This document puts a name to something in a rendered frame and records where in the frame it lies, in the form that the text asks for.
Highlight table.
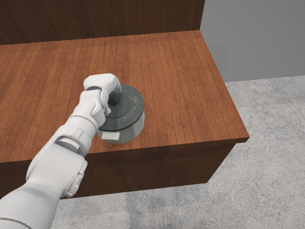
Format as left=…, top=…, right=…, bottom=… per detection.
left=0, top=0, right=250, bottom=199

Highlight robot left hand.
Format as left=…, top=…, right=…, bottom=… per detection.
left=83, top=73, right=122, bottom=116

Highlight left robot upper arm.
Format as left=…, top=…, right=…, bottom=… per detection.
left=0, top=143, right=88, bottom=229

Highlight knob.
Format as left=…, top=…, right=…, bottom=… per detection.
left=108, top=92, right=120, bottom=106

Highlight pot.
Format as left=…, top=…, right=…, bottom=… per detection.
left=97, top=110, right=145, bottom=144

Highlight robot left forearm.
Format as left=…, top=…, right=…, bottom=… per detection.
left=26, top=84, right=109, bottom=181

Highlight lid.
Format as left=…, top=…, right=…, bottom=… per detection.
left=99, top=84, right=144, bottom=132

